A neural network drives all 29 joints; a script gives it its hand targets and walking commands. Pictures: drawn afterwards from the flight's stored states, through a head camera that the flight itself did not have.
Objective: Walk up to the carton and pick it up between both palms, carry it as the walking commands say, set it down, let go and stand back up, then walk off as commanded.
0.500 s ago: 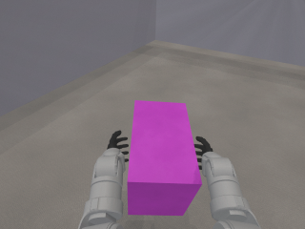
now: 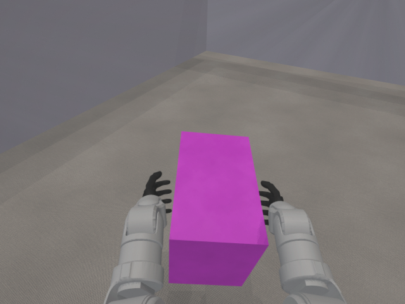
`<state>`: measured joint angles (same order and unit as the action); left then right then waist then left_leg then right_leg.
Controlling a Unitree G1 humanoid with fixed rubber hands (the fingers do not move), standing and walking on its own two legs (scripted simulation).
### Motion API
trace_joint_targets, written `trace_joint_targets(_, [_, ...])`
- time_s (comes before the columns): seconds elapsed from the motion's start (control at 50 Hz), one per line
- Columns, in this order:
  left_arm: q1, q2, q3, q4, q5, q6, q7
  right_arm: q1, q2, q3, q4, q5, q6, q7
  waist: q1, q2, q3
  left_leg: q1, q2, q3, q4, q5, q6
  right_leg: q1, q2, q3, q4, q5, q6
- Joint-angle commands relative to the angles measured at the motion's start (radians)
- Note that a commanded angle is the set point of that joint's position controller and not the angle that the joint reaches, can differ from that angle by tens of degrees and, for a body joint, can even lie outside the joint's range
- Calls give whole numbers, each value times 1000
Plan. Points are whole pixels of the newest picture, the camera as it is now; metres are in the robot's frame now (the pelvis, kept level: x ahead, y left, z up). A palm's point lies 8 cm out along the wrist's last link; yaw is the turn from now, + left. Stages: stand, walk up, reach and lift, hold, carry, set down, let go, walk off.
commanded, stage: hold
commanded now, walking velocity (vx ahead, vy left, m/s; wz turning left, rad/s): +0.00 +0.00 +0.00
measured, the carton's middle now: (210, 206) +0.37 +0.01 +0.00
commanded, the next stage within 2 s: carry in 0.22 s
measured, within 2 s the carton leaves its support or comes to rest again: neither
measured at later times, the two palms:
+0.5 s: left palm (162, 196) +0.30 +0.12 +0.11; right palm (291, 201) +0.31 -0.15 +0.10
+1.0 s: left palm (188, 197) +0.31 +0.06 +0.10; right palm (316, 194) +0.32 -0.20 +0.11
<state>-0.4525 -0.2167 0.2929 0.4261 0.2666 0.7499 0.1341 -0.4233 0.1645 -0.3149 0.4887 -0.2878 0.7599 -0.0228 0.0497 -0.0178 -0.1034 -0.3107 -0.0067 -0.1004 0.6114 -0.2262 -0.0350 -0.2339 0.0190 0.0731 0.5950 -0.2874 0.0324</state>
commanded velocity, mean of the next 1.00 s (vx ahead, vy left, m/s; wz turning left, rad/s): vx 0.00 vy -0.16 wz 0.00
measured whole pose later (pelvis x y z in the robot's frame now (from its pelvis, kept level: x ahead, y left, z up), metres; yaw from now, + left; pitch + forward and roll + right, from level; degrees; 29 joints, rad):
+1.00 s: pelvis +0.02 -0.08 +0.00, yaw -2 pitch +5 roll -2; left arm -0.27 -0.16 0.13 -0.26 0.02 1.16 0.25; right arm -0.35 0.18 -0.08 -0.21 -0.11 1.21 -0.20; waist 0.05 0.03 -0.10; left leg -0.36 0.14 -0.03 0.65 -0.33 -0.09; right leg -0.42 0.05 0.03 0.58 -0.21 -0.02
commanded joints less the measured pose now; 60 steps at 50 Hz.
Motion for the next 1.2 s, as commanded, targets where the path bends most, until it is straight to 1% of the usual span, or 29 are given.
trace_joint_targets(0.0, [-430,-1117,-610,6,-289,20,-395,-711,1039,585,-214,318,-77,243,-82,24,-288,314,-105,98,-155,60,3,44,80,-12,-207,45,-28])
trace_joint_targets(0.06, [-468,-1116,-647,-33,-315,19,-391,-710,1045,632,-257,346,-73,233,-79,65,-294,331,-101,90,-147,125,-2,67,77,-8,-198,107,-33])
trace_joint_targets(0.08, [-463,-1141,-664,-42,-327,18,-392,-719,1041,645,-276,340,-75,229,-90,8,-324,334,-91,76,-148,117,2,74,83,-12,-188,106,-33])
trace_joint_targets(0.12, [-473,-1119,-669,-78,-327,26,-392,-687,1036,629,-268,343,-65,236,-90,77,-290,328,-94,82,-148,99,-4,45,81,0,-191,89,-44])
trace_joint_targets(0.18, [-509,-1096,-682,-71,-330,30,-397,-685,1042,608,-233,325,-60,235,-93,-4,-258,292,-98,85,-158,1,2,41,86,-16,-207,-16,-32])
trace_joint_targets(0.2, [-461,-1026,-679,-23,-298,22,-369,-635,952,599,-202,284,-50,225,-56,128,-284,146,147,-41,-154,138,8,-54,-79,5,-43,35,-35])
trace_joint_targets(0.24, [-510,-1028,-739,-117,-351,21,-353,-651,940,648,-312,307,-45,208,-45,225,-283,103,212,-155,-249,-14,28,-109,-19,-37,34,-100,-31])
trace_joint_targets(0.32, [-574,-1053,-798,-286,-427,77,-309,-716,1004,736,-459,399,29,170,-44,223,-202,-74,275,-245,-365,-411,71,-95,-6,-46,122,-126,-16])
trace_joint_targets(0.42, [-413,-999,-805,-347,-454,204,-254,-575,967,771,-562,418,150,92,-30,166,-233,-152,156,-53,-165,-240,32,-22,-31,4,-34,-151,-66])
trace_joint_targets(0.46, [-468,-997,-831,-455,-494,241,-241,-550,997,798,-622,433,193,69,-43,-88,-191,-182,31,114,95,-154,-10,-81,-190,250,-262,-173,-124])
trace_joint_targets(0.48, [-424,-974,-813,-460,-488,267,-227,-493,1001,809,-619,437,226,55,-45,-176,-186,-141,2,157,273,-167,-17,-136,-249,262,-275,-69,-164])
trace_joint_targets(0.5, [-378,-976,-796,-421,-482,299,-220,-472,981,799,-616,433,255,38,-44,-162,-181,-159,15,162,381,-220,-12,-152,-280,277,-289,-16,-187])
trace_joint_targets(0.52, [-370,-952,-772,-484,-482,312,-209,-480,1018,830,-644,461,277,25,-45,-194,-181,-200,42,158,406,-233,-26,-77,-245,213,-246,163,-171])
trace_joint_targets(0.56, [-278,-951,-753,-506,-481,340,-182,-428,993,838,-725,481,305,3,-41,-107,-249,-259,46,180,284,-233,-15,94,-232,151,-129,545,-177])
trace_joint_targets(0.62, [-235,-957,-746,-583,-494,371,-157,-410,994,834,-806,498,348,-17,-47,-145,-333,-187,28,191,2,-92,0,225,-167,51,43,938,-159])
trace_joint_targets(0.66, [-190,-931,-743,-594,-479,396,-137,-328,966,804,-787,494,378,-21,-69,-93,-393,63,127,36,-148,195,47,72,-109,25,125,763,-95])
trace_joint_targets(0.68, [-186,-934,-754,-636,-489,401,-130,-322,950,791,-828,493,381,-27,-69,-15,-430,215,200,-51,-90,485,73,-83,-68,-8,177,545,-59])
trace_joint_targets(0.72, [-252,-951,-793,-736,-528,401,-119,-264,978,766,-804,498,382,-27,-62,303,-448,516,472,-318,-59,1121,176,-447,28,-93,302,-284,-15])
trace_joint_targets(0.76, [-286,-979,-824,-792,-549,402,-108,-256,991,755,-859,496,379,-37,-70,307,-408,422,480,-269,-92,991,219,-424,-23,-90,274,-293,2])
trace_joint_targets(0.8, [-276,-993,-828,-822,-582,404,-117,-253,989,766,-948,493,368,-54,-72,231,-374,331,409,-177,-101,869,171,-339,-6,-96,114,-216,-17])
trace_joint_targets(0.84, [-300,-989,-838,-878,-597,410,-114,-263,992,746,-968,498,369,-56,-59,225,-361,206,319,-55,-55,858,79,-141,48,-168,-59,-8,-31])
trace_joint_targets(0.88, [-284,-958,-853,-895,-604,417,-106,-169,971,712,-922,475,372,-63,-54,275,-469,190,236,40,20,678,17,32,-6,-105,-171,144,-55])
trace_joint_targets(0.92, [-272,-920,-843,-910,-577,425,-99,-138,978,721,-894,479,380,-58,-65,157,-479,56,179,78,97,433,-13,187,-111,-18,-122,549,-89])
trace_joint_targets(0.94, [-250,-920,-832,-888,-568,429,-99,-153,974,734,-911,481,390,-57,-58,34,-477,-74,150,139,145,219,-48,285,-199,35,-37,880,-115])
trace_joint_targets(0.98, [-188,-916,-826,-847,-559,435,-106,-105,973,750,-885,474,405,-55,-46,-202,-455,-264,81,172,241,-417,-44,381,-293,145,-11,1209,-202])
trace_joint_targets(1.04, [-193,-890,-772,-843,-531,439,-109,-168,998,788,-863,496,419,-51,-42,-202,-371,-227,56,210,269,-397,-38,259,-241,62,-78,883,-193])
trace_joint_targets(1.12, [-153,-885,-759,-786,-516,451,-112,-154,969,766,-844,478,429,-52,-59,-199,-367,-76,46,226,-6,-94,-23,160,-168,-9,-71,597,-152])
trace_joint_targets(1.16, [-162,-916,-765,-726,-510,466,-111,-153,953,726,-813,468,437,-48,-73,-68,-338,83,100,145,-136,59,2,-19,-127,-26,-34,403,-114])
trace_joint_targets(1.18, [-184,-923,-771,-725,-514,464,-111,-170,946,721,-814,469,436,-44,-76,23,-326,160,212,-18,-150,220,38,-153,-77,-50,46,282,-78])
